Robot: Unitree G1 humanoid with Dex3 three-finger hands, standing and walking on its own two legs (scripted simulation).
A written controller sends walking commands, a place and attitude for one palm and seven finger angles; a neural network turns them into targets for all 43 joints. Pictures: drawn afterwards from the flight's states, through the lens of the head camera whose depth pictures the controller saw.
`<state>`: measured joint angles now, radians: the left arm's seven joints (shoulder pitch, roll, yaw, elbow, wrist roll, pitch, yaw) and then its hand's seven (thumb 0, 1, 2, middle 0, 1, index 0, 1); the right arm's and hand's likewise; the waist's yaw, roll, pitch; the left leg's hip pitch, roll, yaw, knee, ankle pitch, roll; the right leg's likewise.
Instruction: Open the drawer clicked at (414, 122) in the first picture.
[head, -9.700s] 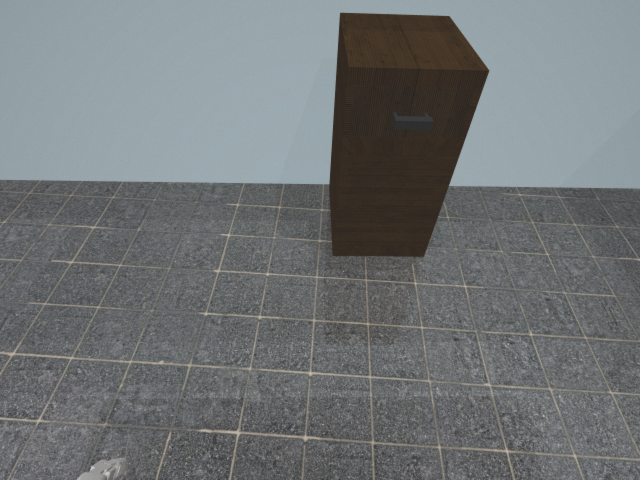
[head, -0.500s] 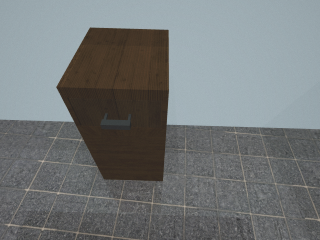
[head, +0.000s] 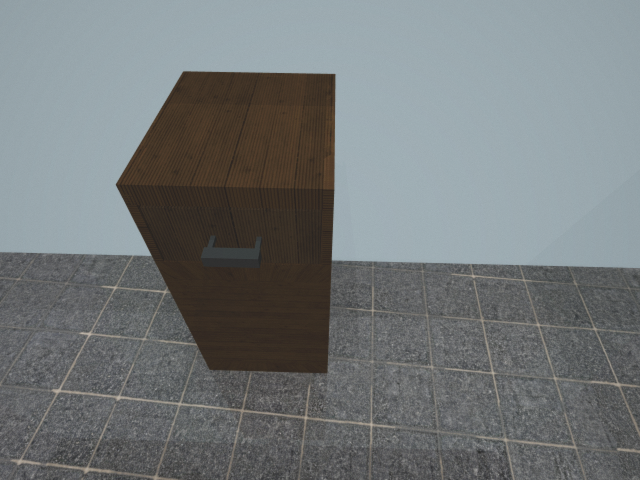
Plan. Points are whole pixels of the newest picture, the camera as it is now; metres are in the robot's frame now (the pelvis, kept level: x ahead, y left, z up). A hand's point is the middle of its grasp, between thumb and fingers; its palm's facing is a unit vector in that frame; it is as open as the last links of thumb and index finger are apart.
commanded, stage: raise the hand with hooked fingers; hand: left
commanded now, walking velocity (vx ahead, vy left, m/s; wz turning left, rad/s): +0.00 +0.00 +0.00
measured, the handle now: (233, 249) +0.54 +0.21 -0.11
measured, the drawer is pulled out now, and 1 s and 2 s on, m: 0.00 0.00 0.00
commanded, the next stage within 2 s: move the hooked fingers above the handle in 1.94 s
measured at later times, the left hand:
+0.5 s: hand out of the picture +0.12 +0.17 -0.08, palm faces -0.15 -0.19 -0.97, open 8.8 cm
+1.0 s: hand (160, 401) +0.21 +0.22 -0.01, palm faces -0.05 -0.12 -0.99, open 11.8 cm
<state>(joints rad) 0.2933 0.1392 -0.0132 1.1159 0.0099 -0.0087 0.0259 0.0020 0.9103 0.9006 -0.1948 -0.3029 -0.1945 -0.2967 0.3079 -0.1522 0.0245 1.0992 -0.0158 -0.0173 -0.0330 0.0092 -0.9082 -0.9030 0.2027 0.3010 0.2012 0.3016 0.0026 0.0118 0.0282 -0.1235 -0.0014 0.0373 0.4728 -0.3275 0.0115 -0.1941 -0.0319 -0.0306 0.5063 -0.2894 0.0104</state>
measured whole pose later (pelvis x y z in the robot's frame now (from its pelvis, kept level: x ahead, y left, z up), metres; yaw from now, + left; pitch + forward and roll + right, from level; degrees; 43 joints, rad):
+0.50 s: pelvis -0.04 -0.04 -0.03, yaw -2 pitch +9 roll +3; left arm 0.47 0.29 -0.11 0.08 1.10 -0.06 0.42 0.00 0.57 0.75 -0.23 -0.52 -0.23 -0.52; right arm 0.06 -0.28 -0.06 0.51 -0.06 0.03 0.03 0.01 -0.91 -0.90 0.20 0.30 0.20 0.30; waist 0.10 -0.04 -0.09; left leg -0.51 0.03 0.07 0.75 -0.39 -0.03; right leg -0.62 0.00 0.00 0.83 -0.37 -0.05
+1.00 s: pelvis -0.03 -0.01 -0.02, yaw -1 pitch +6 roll +1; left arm 0.24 0.38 -0.06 0.02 1.01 0.03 0.27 0.00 -0.02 0.51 -0.28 -0.90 -0.28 -0.89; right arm 0.20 -0.24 -0.01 0.62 -0.05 0.08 -0.03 0.02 -0.90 -0.90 0.21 0.30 0.21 0.30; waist 0.05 0.03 -0.04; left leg -0.40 0.02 0.05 0.68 -0.37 -0.01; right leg -0.48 -0.02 -0.01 0.71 -0.32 -0.01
